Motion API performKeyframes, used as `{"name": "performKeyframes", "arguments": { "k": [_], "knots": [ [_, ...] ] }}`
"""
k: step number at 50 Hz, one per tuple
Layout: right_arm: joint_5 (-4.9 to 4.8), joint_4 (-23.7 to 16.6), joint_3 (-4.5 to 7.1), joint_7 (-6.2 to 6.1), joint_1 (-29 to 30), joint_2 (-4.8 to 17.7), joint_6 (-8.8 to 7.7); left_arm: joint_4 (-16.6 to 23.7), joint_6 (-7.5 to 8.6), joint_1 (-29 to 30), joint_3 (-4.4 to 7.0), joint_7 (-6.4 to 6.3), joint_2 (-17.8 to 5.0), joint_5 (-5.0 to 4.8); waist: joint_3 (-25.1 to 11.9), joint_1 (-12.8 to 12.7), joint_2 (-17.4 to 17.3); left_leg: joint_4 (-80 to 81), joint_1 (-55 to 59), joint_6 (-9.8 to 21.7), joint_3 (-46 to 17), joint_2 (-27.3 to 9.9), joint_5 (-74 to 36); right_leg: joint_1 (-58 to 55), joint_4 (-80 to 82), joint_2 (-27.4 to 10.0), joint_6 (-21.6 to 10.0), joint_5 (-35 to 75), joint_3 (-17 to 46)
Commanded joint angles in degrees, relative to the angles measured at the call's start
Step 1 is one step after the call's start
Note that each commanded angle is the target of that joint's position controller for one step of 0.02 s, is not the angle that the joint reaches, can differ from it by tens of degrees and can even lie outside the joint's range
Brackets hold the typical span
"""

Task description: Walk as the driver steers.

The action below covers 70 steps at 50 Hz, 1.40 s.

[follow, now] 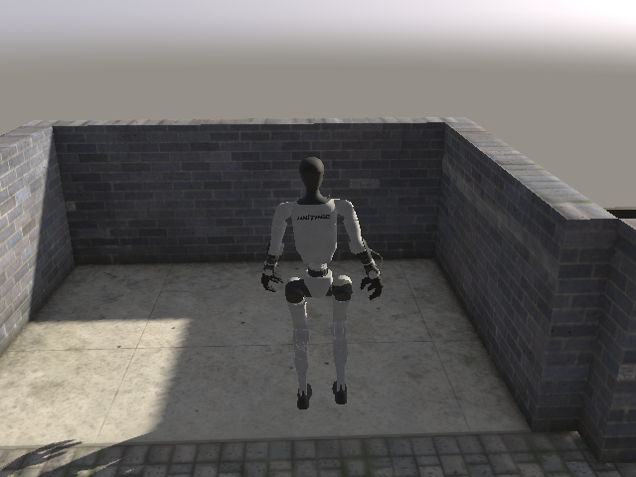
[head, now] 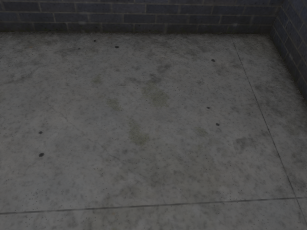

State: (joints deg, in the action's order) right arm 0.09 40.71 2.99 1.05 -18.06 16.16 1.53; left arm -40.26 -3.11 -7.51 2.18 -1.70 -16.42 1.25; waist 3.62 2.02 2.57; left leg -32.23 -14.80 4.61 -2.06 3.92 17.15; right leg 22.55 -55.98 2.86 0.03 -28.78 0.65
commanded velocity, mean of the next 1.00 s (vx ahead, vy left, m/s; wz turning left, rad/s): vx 0.12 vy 0.00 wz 0.26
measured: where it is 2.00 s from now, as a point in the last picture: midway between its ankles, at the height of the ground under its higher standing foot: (184, 127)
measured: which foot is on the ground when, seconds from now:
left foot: down 0.00-0.40, up 0.42-0.74, down 0.76-1.00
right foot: up 0.00-0.38, down 0.40-0.76, up 0.78-1.00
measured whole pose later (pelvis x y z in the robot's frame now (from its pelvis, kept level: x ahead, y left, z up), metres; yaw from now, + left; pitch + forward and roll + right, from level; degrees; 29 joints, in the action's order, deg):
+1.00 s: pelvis +0.09 -0.03 +0.01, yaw +12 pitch +1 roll +1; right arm 1.9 44.3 2.1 -1.1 -19.5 17.2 -3.4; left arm -42.8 -2.7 -13.8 5.0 4.8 -20.0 1.7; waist -1.1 1.1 2.2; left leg -13.1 1.7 1.0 4.7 0.5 16.1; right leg 39.1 -67.0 -1.4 0.0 -12.2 1.7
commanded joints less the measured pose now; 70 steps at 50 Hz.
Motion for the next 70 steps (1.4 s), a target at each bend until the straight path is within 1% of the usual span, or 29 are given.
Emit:
{"name": "performKeyframes", "arguments": {
  "k": [1,11,18,19,20,21,22,23,26,30,33,36,37,38,39,40,41,43,51,57,60,62,63,64,65,66,67,68,70],
  "knots": [
    [-0.55,-4.4,3.28,-1.02,2.3,10.0,0.5,4.8,1.0,1.7,1.56,0.36,-5.9,0.08,-2.7,-2.3,-7.1,13.4,9.2,9.0,-20.5,-13.2,-26.7,12.1,-6.1,-2.2,1.8,4.9,3.6],
    [0.56,-5.0,5.13,-0.68,-0.4,13.2,1.32,5.8,1.21,4.1,0.86,0.6,-6.4,-0.07,-5.7,1.1,-9.3,11.1,9.5,8.0,-28.8,-9.5,-17.5,10.2,7.8,0.3,3.2,7.8,5.0],
    [0.74,-6.9,5.4,-0.12,6.4,13.6,1.26,5.2,2.97,-1.1,0.86,-0.5,-8.1,-1.12,-5.9,-2.5,-11.9,7.9,1.0,2.7,-34.9,-5.6,-19.5,-7.3,25.8,2.5,0.8,10.3,6.1],
    [0.17,-7.1,5.1,-0.25,8.0,12.8,1.12,4.7,3.35,-3.5,0.98,-1.07,-8.4,-0.87,-5.5,-4.5,-10.6,5.8,-2.9,0.1,-33.5,-3.3,-14.4,-13.8,34.6,1.2,0.6,15.2,6.1],
    [-0.19,-7.0,4.1,-0.44,5.0,9.2,0.75,4.6,3.65,-3.8,1.73,-1.73,-11.7,-0.38,-7.3,-2.8,-2.0,-1.4,-7.5,-3.1,-26.6,1.3,2.1,-20.1,41.4,-8.7,-1.4,12.5,14.4],
    [-0.18,-7.5,3.28,-0.79,1.0,6.2,0.7,6.7,3.15,-0.7,2.31,-1.64,-16.6,-0.17,-8.4,-0.4,9.9,-14.0,-15.4,-5.5,-12.8,10.2,17.4,-23.0,45.0,-23.2,-7.1,8.5,32.1],
    [2.08,-6.6,4.52,-0.98,1.7,12.4,0.79,5.8,2.67,-1.6,2.2,-0.97,-14.9,0.39,-7.2,-1.0,5.6,-22.6,-15.5,-5.9,-10.0,6.7,16.1,-16.6,43.6,-24.0,-11.1,12.6,33.6],
    [1.99,-6.0,4.74,-0.72,2.7,12.7,0.88,5.7,2.52,-1.0,1.39,-0.47,-11.4,0.21,-5.3,-0.5,3.9,-26.6,-14.4,-5.9,-9.4,4.4,12.9,-13.7,42.1,-22.0,-11.9,16.7,28.9],
    [0.96,-3.7,3.8,0.86,1.3,10.2,1.68,5.7,2.62,1.2,0.68,-0.22,-8.3,0.06,-4.0,-0.1,6.1,-34.1,-12.7,-6.8,-6.2,3.6,6.9,-11.7,39.5,-13.5,-10.2,29.7,14.3],
    [0.54,-3.1,1.05,0.05,5.3,5.4,2.29,2.2,3.76,-3.4,-0.51,0.6,-5.3,-0.35,-5.7,-2.0,6.1,-18.0,-7.6,-6.9,-7.1,2.7,8.8,-15.3,37.9,-11.8,-9.8,34.2,13.3],
    [0.51,-3.1,0.44,-1.54,8.1,6.1,2.42,0.5,2.44,-6.2,1.79,1.82,-11.1,-0.11,-3.4,-3.7,11.2,-5.1,-4.1,-6.5,1.0,2.3,11.9,-16.0,36.3,-10.2,-10.4,35.9,17.8],
    [-0.17,-2.2,0.13,-2.85,5.5,6.2,1.21,-0.2,1.59,-7.3,3.15,2.62,-12.5,-0.82,-5.2,-2.0,8.7,5.6,-0.4,-5.0,-0.1,2.7,4.1,-17.5,33.0,-10.7,-9.7,44.5,22.8],
    [0.36,-1.5,-0.02,-3.04,2.2,6.2,0.24,-0.1,1.3,-6.5,3.47,2.51,-12.1,-1.25,-8.8,-0.1,6.7,12.1,6.8,-3.9,0.0,2.2,2.1,-14.3,32.7,-8.9,-8.5,28.8,23.0],
    [1.14,-0.8,0.37,-3.24,-0.9,8.1,-0.65,0.7,1.06,-4.6,3.42,2.32,-10.4,-1.58,-9.6,1.9,2.4,16.6,19.0,-1.4,-4.7,-2.8,4.5,-1.4,31.0,-5.1,-5.6,5.7,21.2],
    [1.98,-0.5,1.76,-3.57,-5.3,14.4,-0.77,3.8,1.3,-1.5,2.45,2.64,-5.9,-2.1,-8.7,4.7,-10.5,22.0,29.9,3.3,-19.8,-17.6,23.3,16.7,19.7,1.8,-1.3,-9.3,11.0],
    [2.58,-0.5,2.94,-3.45,-0.5,17.6,-0.88,4.7,1.28,1.4,2.18,2.27,-6.0,-1.0,-0.4,4.5,-17.4,27.8,20.3,7.3,-31.5,-26.8,30.7,25.0,6.3,2.5,-1.6,-1.7,3.7],
    [2.73,-1.5,1.55,-3.44,3.3,12.0,-1.48,4.4,1.47,2.1,3.09,2.54,-9.1,-0.1,2.7,2.0,-10.4,26.9,15.3,6.9,-27.6,-25.1,28.9,23.8,0.6,-2.3,-2.2,4.0,6.2],
    [1.74,-2.3,0.2,-3.08,6.9,7.4,-3.17,1.7,1.78,-3.1,3.58,4.27,-8.6,0.16,1.8,-1.5,-10.3,27.1,15.8,3.8,-17.8,-19.9,19.3,23.4,-5.1,-3.1,-1.1,10.9,4.8],
    [1.99,2.3,1.02,-1.88,-3.6,8.4,-6.77,4.5,1.31,4.1,3.06,7.51,-6.0,0.7,4.3,1.9,-8.0,28.2,19.5,2.5,-1.0,-19.5,7.0,34.1,-12.2,-6.9,0.3,19.3,1.9],
    [2.5,5.6,1.06,-1.95,-6.2,8.4,-7.82,9.1,1.98,14.0,1.09,8.91,-4.0,0.75,9.0,3.3,-7.0,30.2,19.8,1.3,11.0,-19.8,-5.8,30.3,2.3,-8.7,-4.3,20.6,-5.9],
    [2.53,6.9,1.21,-2.14,-6.1,10.3,-7.47,9.6,2.04,11.9,0.21,7.92,-3.0,0.36,4.7,0.0,-7.8,19.8,21.9,-0.1,18.0,-19.3,-50.9,16.8,9.8,-3.2,-9.6,14.4,-12.7],
    [2.49,6.9,2.22,-2.33,-6.1,14.4,-5.86,6.2,2.61,-2.6,1.82,6.62,-6.4,-0.15,-6.1,-8.1,-10.3,-2.4,20.2,0.1,18.2,-21.3,-77.7,-2.4,9.6,3.5,-12.3,6.9,-14.0],
    [2.04,5.8,2.35,-2.01,-4.1,15.2,-5.61,2.1,3.21,-16.0,3.59,5.75,-9.6,0.0,-13.2,-14.4,-8.9,-19.4,10.4,-0.6,17.3,-20.9,-71.0,-21.5,14.5,5.2,-14.1,8.9,-10.3],
    [2.14,4.3,0.89,-0.85,-6.4,9.6,-6.12,-0.4,2.89,-18.7,5.77,4.38,-15.6,0.57,-16.4,-12.0,1.2,-38.8,-10.1,-2.8,16.3,-14.6,-28.1,-39.4,20.6,-2.5,-15.9,-1.9,5.2],
    [1.12,-1.0,-0.54,0.13,-4.4,4.9,-7.61,1.1,2.38,-16.2,6.81,3.96,-21.0,0.47,-22.8,-8.4,11.7,-58.1,-28.2,-5.0,8.4,-4.4,9.5,-48.2,34.8,-18.6,-22.1,-15.8,41.5],
    [1.32,-2.5,-0.07,-0.06,4.1,8.8,-8.45,1.0,2.3,-18.2,6.3,3.63,-18.0,0.27,-21.7,-12.0,0.3,-59.0,-32.0,-3.5,-1.3,-7.1,1.1,-45.7,40.2,-18.6,-18.7,-11.8,42.8],
    [-0.06,-2.2,-0.38,-0.43,3.8,7.7,-8.63,-0.7,2.93,-16.8,5.84,2.82,-16.5,0.89,-13.6,-9.2,-0.7,-57.9,-32.6,-2.9,0.3,-9.0,-1.6,-37.6,40.8,-19.6,-17.2,-3.4,36.3],
    [0.21,-0.5,-0.88,-0.59,2.1,6.7,-8.38,-1.1,4.03,-14.2,4.82,2.4,-12.9,1.27,-8.2,-6.0,-5.9,-52.6,-29.0,-2.5,0.3,-12.0,-3.4,-27.4,40.6,-18.0,-15.1,3.6,28.9],
    [1.34,2.5,-1.37,0.39,-3.7,4.8,-5.96,-1.0,6.12,-8.9,2.9,2.26,-8.2,1.16,-4.6,-0.7,-4.1,-47.2,-20.4,-2.1,-1.4,-14.2,-4.6,-13.6,43.3,-14.6,-12.7,9.0,18.2]
  ]
}}
Velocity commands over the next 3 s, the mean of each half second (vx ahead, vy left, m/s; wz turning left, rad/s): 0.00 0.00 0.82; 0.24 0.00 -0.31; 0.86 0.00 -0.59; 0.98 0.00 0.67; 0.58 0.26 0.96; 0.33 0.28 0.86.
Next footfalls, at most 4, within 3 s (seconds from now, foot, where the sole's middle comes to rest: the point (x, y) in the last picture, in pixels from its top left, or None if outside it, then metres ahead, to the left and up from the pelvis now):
0.40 right None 0.13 -0.10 -0.77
0.76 left None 0.01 0.07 -0.77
1.26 right None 0.44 -0.15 -0.77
1.74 left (167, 145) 0.88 -0.12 -0.77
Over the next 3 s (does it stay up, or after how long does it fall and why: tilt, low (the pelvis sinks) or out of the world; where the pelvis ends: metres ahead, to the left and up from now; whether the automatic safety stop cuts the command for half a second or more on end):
stays up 1.37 0.12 0.00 its command is cut before an obstacle after 2.1 s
